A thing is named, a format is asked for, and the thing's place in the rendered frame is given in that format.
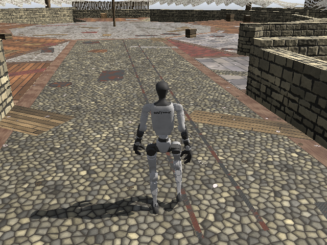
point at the robot left upper arm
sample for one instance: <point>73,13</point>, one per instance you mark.
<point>144,117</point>

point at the left robot hand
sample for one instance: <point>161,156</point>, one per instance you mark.
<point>138,147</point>

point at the robot right thigh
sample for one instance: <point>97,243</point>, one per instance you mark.
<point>176,151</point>

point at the right robot forearm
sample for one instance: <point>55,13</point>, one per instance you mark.
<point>185,139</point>

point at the left robot forearm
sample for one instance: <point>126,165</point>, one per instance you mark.
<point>139,136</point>

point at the robot right upper arm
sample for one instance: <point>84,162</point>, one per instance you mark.
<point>180,116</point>

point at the robot head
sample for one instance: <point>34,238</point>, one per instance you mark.
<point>162,90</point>

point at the right robot hand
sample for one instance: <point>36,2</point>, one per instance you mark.
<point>188,157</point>

